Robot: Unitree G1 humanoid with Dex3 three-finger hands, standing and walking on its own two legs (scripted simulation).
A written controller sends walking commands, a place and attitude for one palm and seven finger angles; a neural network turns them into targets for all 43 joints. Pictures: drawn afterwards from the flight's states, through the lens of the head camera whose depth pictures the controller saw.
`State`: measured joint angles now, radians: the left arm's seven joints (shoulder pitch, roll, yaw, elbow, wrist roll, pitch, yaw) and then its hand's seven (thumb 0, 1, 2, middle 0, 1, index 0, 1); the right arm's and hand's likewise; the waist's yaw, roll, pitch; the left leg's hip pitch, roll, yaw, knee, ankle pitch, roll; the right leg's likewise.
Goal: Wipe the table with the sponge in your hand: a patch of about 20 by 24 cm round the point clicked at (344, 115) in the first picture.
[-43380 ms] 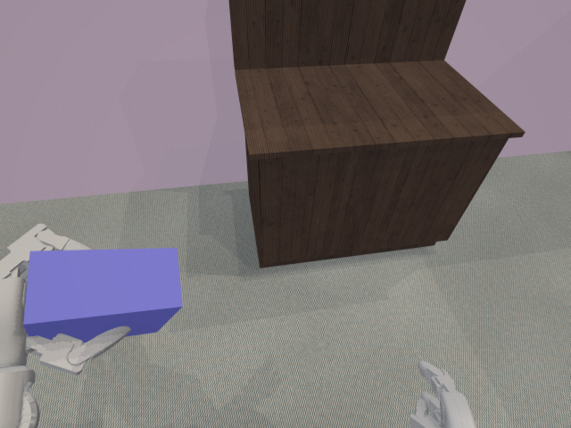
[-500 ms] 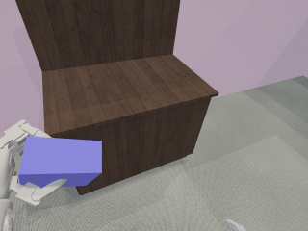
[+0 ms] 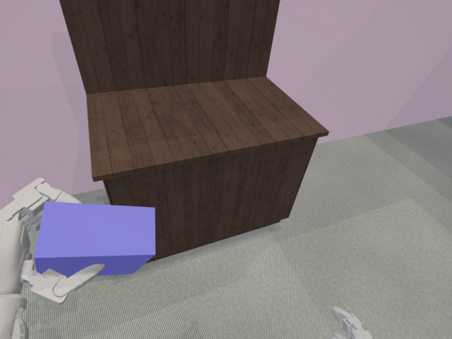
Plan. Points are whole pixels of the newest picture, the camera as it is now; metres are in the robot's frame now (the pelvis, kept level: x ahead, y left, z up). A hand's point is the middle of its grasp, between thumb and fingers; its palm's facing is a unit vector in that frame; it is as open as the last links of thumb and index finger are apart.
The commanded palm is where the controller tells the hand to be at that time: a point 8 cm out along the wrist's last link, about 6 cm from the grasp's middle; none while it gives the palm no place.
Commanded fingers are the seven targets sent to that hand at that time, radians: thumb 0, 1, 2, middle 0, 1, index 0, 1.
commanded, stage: stop stepping back and stand still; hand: left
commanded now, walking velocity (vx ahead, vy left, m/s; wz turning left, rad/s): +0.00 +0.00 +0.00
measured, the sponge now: (113, 243) +0.22 +0.18 +0.13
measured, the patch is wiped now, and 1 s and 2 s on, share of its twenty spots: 1.00 1.00 1.00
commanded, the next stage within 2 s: stand and wait in 1.20 s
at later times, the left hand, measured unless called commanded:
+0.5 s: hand (5, 264) +0.16 +0.28 +0.17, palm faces +0.40 -0.85 -0.35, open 10.3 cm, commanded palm +0.12 +0.31 +0.19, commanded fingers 0.00 0.10 1.30 -1.20 -1.60 -1.20 -1.60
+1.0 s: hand (15, 235) +0.20 +0.29 +0.16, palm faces +0.42 -0.86 -0.30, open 10.3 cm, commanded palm +0.15 +0.32 +0.19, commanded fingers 0.00 0.10 1.30 -1.20 -1.60 -1.20 -1.60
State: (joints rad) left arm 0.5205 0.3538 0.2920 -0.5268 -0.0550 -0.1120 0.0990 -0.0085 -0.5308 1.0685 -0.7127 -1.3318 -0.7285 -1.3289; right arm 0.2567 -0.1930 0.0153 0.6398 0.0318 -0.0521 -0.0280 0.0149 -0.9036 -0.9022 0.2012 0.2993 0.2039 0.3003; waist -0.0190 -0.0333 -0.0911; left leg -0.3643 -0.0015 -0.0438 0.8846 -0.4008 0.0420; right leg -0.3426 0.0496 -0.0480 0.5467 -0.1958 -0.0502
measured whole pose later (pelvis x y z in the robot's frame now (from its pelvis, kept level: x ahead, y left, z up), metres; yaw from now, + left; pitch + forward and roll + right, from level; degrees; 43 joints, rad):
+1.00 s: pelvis -0.01 +0.04 +0.01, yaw +0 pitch +0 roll -1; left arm 0.46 0.33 0.29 -0.41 -0.04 -0.13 0.16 -0.01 -0.53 1.07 -0.71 -1.33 -0.73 -1.33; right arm 0.21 -0.20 0.03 0.63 0.01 -0.09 -0.07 0.02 -0.90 -0.90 0.20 0.30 0.20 0.30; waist 0.01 -0.02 -0.08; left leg -0.19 -0.04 -0.01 0.49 -0.29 0.05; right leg -0.26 0.02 0.01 0.42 -0.15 0.01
